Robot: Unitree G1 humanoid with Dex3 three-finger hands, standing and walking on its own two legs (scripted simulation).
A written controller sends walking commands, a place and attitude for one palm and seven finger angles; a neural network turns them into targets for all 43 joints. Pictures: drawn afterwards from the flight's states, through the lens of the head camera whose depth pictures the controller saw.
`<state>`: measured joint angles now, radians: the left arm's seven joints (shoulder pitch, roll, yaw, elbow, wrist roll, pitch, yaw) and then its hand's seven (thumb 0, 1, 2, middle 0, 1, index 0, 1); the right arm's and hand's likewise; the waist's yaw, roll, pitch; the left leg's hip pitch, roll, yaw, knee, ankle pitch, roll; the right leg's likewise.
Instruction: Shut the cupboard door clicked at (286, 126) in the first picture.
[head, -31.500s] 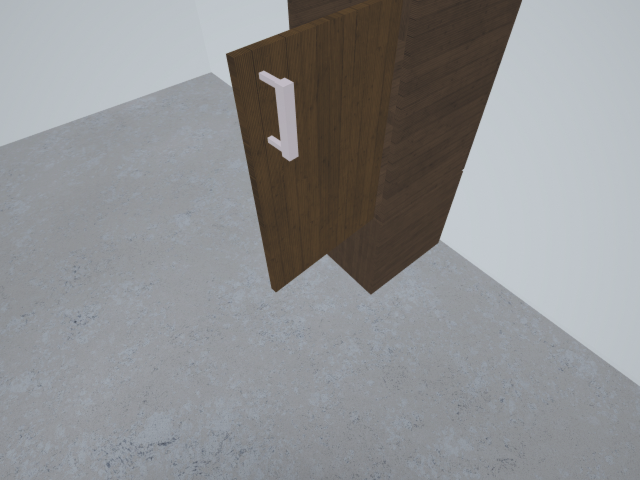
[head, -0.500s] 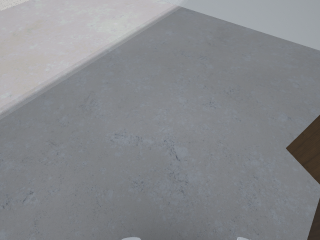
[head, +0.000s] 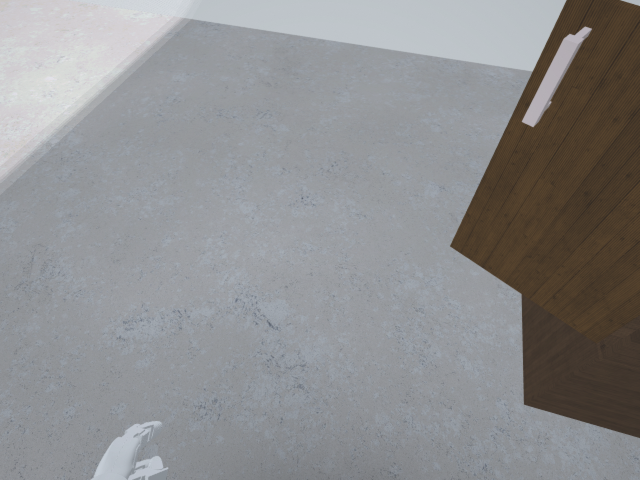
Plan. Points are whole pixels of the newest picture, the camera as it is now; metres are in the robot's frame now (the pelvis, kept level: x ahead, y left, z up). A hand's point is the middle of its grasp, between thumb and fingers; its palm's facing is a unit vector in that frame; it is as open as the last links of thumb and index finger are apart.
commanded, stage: turn to face it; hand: left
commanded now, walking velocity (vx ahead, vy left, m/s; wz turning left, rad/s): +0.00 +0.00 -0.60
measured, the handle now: (556, 78) +0.63 -0.32 +0.16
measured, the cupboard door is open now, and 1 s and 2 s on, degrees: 62 62 62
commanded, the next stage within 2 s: take the last steps up to it in 1.16 s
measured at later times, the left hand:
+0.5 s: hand (189, 464) +0.16 +0.20 -0.16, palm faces -0.25 -0.95 -0.18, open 7.4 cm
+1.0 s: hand (235, 431) +0.20 +0.14 -0.17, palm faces -0.50 -0.84 -0.21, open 7.4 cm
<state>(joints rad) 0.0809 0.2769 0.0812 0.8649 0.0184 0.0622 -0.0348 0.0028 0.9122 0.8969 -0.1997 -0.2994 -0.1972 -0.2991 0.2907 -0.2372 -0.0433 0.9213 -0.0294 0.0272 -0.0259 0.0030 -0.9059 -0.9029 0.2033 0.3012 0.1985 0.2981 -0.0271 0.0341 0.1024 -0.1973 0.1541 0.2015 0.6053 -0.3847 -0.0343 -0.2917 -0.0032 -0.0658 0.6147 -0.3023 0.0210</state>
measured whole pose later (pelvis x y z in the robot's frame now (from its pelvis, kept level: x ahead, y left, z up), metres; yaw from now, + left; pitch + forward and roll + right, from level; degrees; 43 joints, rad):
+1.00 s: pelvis +0.03 +0.01 +0.00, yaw -32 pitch +1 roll -2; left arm 0.19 0.21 0.06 0.92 0.02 0.06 0.00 0.00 0.91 0.90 -0.21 -0.30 -0.20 -0.30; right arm 0.22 -0.23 -0.05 0.89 -0.01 0.03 -0.02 0.00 -0.91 -0.90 0.20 0.30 0.19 0.30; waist -0.01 0.00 0.05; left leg -0.33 0.05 0.05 0.60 -0.29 -0.04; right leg -0.29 0.04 0.07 0.57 -0.29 0.02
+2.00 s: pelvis +0.12 -0.11 +0.00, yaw -44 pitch +0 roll +1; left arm 0.17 0.18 0.06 1.03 0.02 -0.02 -0.01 0.00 0.92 0.90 -0.20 -0.30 -0.20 -0.30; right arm 0.43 -0.13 -0.03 1.11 -0.02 -0.01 -0.02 0.00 -0.91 -0.90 0.20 0.30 0.20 0.30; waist -0.04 0.01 0.04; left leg -0.12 0.07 0.13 0.53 -0.40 -0.02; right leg -0.32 -0.03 -0.06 0.54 -0.20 -0.01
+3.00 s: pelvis +0.13 -0.13 +0.01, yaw -44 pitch -1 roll +0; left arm 0.29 0.13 0.01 1.13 0.01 0.01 0.02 0.01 0.92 0.90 -0.20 -0.30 -0.20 -0.30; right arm 0.33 -0.17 -0.03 1.14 -0.02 0.02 -0.02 0.00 -0.91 -0.90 0.20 0.30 0.19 0.30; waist -0.04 0.01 0.01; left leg -0.28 0.04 0.04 0.43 -0.14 -0.02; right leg -0.09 0.01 0.00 0.42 -0.32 -0.01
